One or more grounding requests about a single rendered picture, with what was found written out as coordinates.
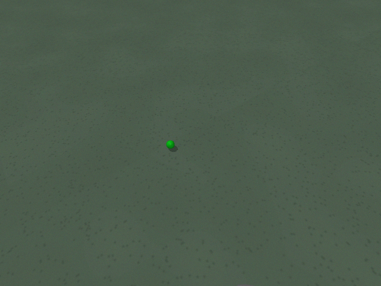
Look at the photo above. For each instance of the ball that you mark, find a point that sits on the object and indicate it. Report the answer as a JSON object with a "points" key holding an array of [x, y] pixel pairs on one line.
{"points": [[170, 144]]}

